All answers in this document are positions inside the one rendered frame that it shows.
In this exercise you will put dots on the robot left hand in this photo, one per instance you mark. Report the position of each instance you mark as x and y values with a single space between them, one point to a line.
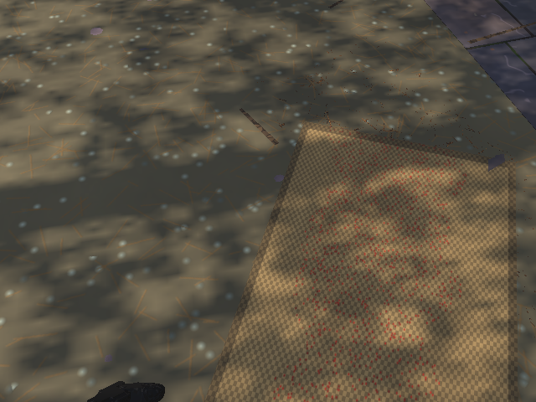
136 392

